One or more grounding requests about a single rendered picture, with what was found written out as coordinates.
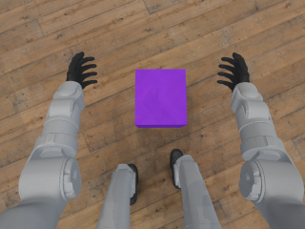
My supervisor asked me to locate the robot foot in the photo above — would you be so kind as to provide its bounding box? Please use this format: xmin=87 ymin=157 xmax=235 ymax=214
xmin=128 ymin=163 xmax=138 ymax=205
xmin=170 ymin=149 xmax=183 ymax=189

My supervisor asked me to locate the robot left upper arm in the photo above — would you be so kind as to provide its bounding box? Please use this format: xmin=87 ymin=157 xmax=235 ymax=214
xmin=0 ymin=156 xmax=82 ymax=229

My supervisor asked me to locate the robot right upper arm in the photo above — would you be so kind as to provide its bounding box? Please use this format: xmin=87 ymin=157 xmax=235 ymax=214
xmin=238 ymin=158 xmax=305 ymax=229

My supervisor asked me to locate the right robot foot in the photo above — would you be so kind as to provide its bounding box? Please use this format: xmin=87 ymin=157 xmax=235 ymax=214
xmin=170 ymin=149 xmax=183 ymax=189

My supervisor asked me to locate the robot right hand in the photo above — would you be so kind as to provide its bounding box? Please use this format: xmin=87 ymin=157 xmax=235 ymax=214
xmin=216 ymin=52 xmax=250 ymax=92

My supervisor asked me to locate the robot left forearm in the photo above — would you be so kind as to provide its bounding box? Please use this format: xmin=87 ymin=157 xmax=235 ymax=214
xmin=18 ymin=81 xmax=85 ymax=198

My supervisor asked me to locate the left robot foot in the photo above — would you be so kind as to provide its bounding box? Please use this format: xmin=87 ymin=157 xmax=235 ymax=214
xmin=128 ymin=163 xmax=138 ymax=205

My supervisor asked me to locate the robot right forearm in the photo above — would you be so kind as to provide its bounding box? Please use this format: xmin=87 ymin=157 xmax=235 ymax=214
xmin=231 ymin=82 xmax=304 ymax=199

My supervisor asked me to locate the carton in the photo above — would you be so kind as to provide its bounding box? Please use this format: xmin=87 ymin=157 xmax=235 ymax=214
xmin=134 ymin=69 xmax=188 ymax=128

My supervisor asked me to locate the robot left hand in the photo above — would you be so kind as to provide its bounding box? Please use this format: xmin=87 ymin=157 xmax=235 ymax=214
xmin=66 ymin=52 xmax=98 ymax=90

